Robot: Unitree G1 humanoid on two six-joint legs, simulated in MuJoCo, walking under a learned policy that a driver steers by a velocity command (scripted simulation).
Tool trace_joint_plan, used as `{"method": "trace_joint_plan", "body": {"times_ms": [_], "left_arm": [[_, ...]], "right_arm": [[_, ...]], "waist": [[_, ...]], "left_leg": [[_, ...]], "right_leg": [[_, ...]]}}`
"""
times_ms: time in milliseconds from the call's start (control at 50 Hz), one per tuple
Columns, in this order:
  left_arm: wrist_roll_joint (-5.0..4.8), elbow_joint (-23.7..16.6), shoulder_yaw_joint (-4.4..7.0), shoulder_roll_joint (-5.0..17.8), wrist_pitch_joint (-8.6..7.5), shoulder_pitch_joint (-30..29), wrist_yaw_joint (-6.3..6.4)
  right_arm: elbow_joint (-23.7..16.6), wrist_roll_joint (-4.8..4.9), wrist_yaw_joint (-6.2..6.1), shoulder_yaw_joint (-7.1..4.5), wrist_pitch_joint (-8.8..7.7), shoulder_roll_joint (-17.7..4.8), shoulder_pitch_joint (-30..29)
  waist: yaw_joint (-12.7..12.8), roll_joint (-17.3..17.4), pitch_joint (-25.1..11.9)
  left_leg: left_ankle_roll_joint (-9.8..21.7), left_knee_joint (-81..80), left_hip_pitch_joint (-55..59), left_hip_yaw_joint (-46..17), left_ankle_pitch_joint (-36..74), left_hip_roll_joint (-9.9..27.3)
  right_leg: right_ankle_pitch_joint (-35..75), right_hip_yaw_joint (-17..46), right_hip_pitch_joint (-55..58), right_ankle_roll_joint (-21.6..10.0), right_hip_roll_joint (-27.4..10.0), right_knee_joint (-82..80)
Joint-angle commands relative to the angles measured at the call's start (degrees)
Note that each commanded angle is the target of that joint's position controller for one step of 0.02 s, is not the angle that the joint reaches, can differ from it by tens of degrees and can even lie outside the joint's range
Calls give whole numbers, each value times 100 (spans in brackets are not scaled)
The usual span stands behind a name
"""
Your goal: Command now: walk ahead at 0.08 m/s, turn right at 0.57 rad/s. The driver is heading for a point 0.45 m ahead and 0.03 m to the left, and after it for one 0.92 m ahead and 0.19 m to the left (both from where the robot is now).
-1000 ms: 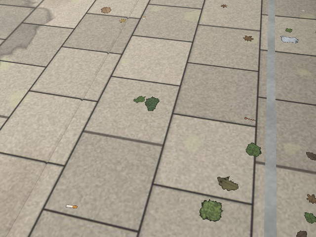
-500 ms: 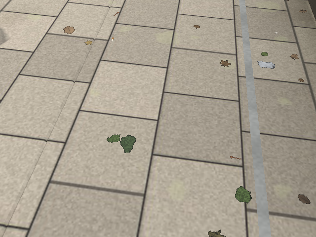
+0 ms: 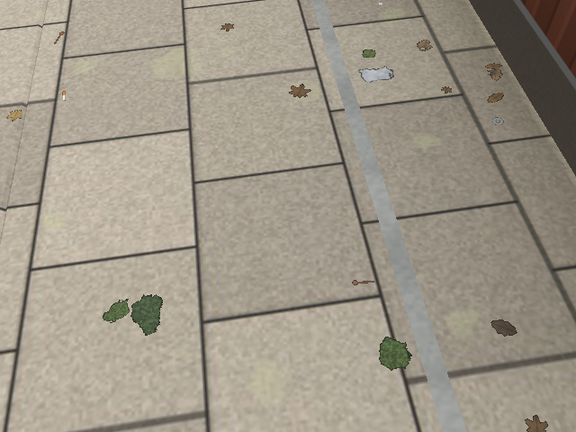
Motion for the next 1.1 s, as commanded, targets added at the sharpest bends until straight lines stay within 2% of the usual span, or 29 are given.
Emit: {"method": "trace_joint_plan", "body": {"times_ms": [20,60,120,200,260,300,320,340,360,380,400,420,460,480,580,680,720,740,760,780,800,820,840,860,880,900,980,1040,1100], "left_arm": [[37,-343,223,868,-62,151,-2],[36,-371,242,895,-4,204,9],[52,-383,237,860,43,291,7],[111,-273,227,851,8,507,-13],[120,-219,201,822,-5,448,-39],[48,-231,187,763,30,234,-21],[31,-298,141,578,11,102,5],[-15,-432,19,114,-57,53,6],[-11,-560,4,147,-170,-143,-17],[153,-596,64,470,-245,-298,-64],[128,-470,100,555,-289,-40,-144],[148,-339,116,627,-301,125,-187],[235,-261,105,574,-275,91,-249],[231,-319,69,461,-261,-101,-264],[178,-605,-94,162,-236,-1160,-290],[121,-745,-146,180,-277,-1563,-272],[116,-631,-99,283,-306,-1129,-199],[134,-396,-53,333,-349,-480,-135],[212,-104,13,484,-431,396,-57],[366,2,109,916,-504,1240,35],[285,97,227,1432,-456,1543,34],[69,101,166,1098,-429,1282,18],[40,58,40,722,-460,706,18],[53,16,-62,365,-486,345,12],[41,33,-120,209,-506,203,39],[35,47,-136,189,-506,97,69],[21,118,-97,387,-559,206,154],[26,177,-115,330,-488,205,220],[28,243,-75,438,-422,325,235]], "right_arm": [[-113,2,-22,-123,132,-445,783],[-219,3,-38,-142,173,-513,500],[-293,-21,31,-148,150,-570,300],[-325,-2,102,-106,1,-515,175],[-235,42,130,-74,-119,-467,506],[-15,75,89,-53,-194,-376,1110],[88,50,32,-62,-248,-456,1404],[133,-18,-37,-101,-313,-791,1771],[122,-31,-35,-258,-331,-1375,1636],[188,-33,-21,-286,-348,-1261,1443],[135,56,23,-241,-396,-1047,1074],[110,105,69,-217,-442,-907,935],[201,148,101,-168,-522,-704,1097],[307,148,123,-155,-546,-628,1300],[620,119,145,-185,-561,-626,1943],[826,78,124,-215,-550,-784,2176],[863,86,117,-230,-532,-867,2027],[901,117,114,-225,-514,-865,1952],[906,169,107,-195,-506,-801,1918],[684,286,120,-79,-518,-439,1935],[695,389,79,-2,-484,-20,2520],[796,228,-4,-195,-398,-629,2123],[747,206,9,-172,-398,-437,1867],[779,176,23,-149,-381,-306,1753],[798,108,54,-187,-309,-329,1677],[820,52,98,-202,-218,-300,1746],[692,34,187,-239,-31,-147,1569],[410,11,247,-189,33,-77,966],[189,12,317,-126,63,-46,536]], "waist": [[-180,-357,-1103],[-65,-525,-1057],[62,-796,-1051],[177,-759,-897],[36,-770,-791],[-346,-565,-547],[-495,-261,-353],[-545,834,-454],[-484,1107,0],[-290,420,356],[-9,409,283],[45,467,124],[-33,625,-126],[-110,599,-139],[-514,604,11],[-577,722,30],[-281,720,-140],[41,561,-420],[403,367,-972],[678,-266,-1734],[518,-1588,-2463],[444,-564,-1992],[171,-517,-1260],[21,-428,-911],[-80,-556,-696],[-210,-690,-643],[-386,-643,-769],[-322,-765,-583],[-187,-761,-631]], "left_leg": [[-56,-374,248,-38,252,-49],[-92,-707,87,-102,339,-63],[-124,-1232,30,-77,436,-42],[-10,-2000,343,57,233,-153],[252,-2843,1192,229,-174,-368],[556,-4197,2333,437,361,-486],[712,-4802,2901,130,209,-284],[930,-5692,3420,-1477,-1168,1001],[1342,-6358,3174,-3372,-2280,1973],[1480,-6306,2633,-3275,-2170,1967],[1328,-6219,2637,-2735,-1692,1590],[1160,-6188,2758,-2172,-1082,1267],[1102,-6132,2874,-1434,-117,907],[1138,-6114,2945,-1263,253,854],[1236,-5995,3139,-757,1689,737],[1189,-5537,3216,-550,3204,925],[1088,-5046,3144,-463,4424,1007],[961,-4264,3101,-247,5399,846],[797,-3216,2648,9,5336,586],[590,-1627,1259,156,3395,240],[432,153,92,361,-930,-663],[533,573,97,-330,-690,-425],[551,501,75,-331,-376,-244],[541,173,157,-266,-143,-60],[500,-53,273,-209,13,0],[436,-122,470,-97,140,-19],[318,-322,389,101,672,-159],[291,-1198,227,260,1201,-42],[367,-1984,578,480,1488,-75]], "right_leg": [[1466,1660,575,-709,-1475,-873],[382,1901,611,-610,-1410,-995],[-2121,2357,700,-591,-1402,-1460],[-2605,2568,791,-580,-1503,-1567],[-2862,2536,401,-542,-1454,-1495],[-3188,2351,-356,-356,-1211,-1232],[-3194,2131,-964,-114,-919,-736],[-2976,1346,-1660,190,-380,888],[-2191,595,-2618,317,253,1872],[-1570,1051,-2579,297,-215,2285],[-1187,1023,-2432,366,-313,2427],[-959,881,-2299,476,-350,2553],[-619,481,-2136,642,-500,2865],[-500,327,-2200,698,-602,2891],[-170,-202,-2131,881,-880,1875],[-468,-495,-1228,589,-735,844],[-632,-561,-350,365,-525,550],[-417,-581,482,238,-362,176],[-30,-436,1756,95,-484,7],[-3,1043,3414,-215,-1869,-58],[1735,3149,4128,-923,-3499,-419],[2555,2716,3353,-856,-3174,-376],[3204,1762,2598,-706,-2925,-438],[3421,1143,2085,-453,-2624,-607],[3450,765,1731,-279,-2407,-745],[3535,437,1418,-207,-2259,-842],[3844,-185,1229,-302,-2239,-933],[3320,-592,1129,-281,-2129,-946],[3058,-807,1122,-306,-2174,-804]]}}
